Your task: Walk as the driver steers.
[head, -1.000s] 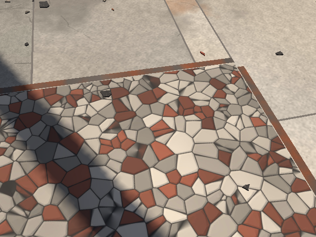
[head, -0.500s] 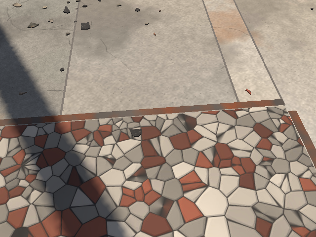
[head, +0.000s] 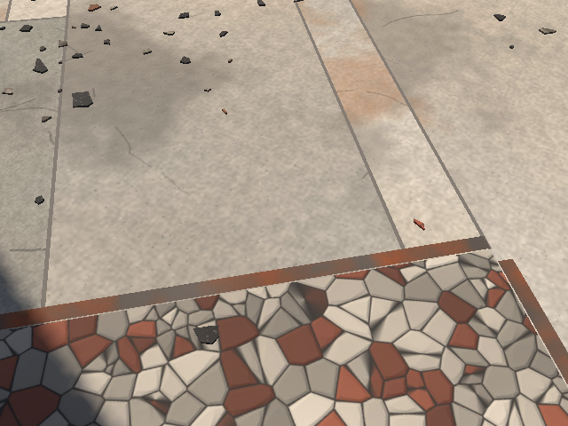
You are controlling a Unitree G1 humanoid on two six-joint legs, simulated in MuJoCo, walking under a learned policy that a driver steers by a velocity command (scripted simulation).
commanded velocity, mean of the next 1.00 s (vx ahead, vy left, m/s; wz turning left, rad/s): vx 0.50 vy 0.00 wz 0.36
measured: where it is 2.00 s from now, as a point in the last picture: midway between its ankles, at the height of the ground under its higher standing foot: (175, 235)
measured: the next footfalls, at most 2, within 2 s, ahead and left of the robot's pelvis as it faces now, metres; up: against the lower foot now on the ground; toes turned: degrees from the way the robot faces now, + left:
right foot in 0.22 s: +0.31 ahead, -0.15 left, +0.00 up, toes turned -1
left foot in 0.78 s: +0.57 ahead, +0.12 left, +0.00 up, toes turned +19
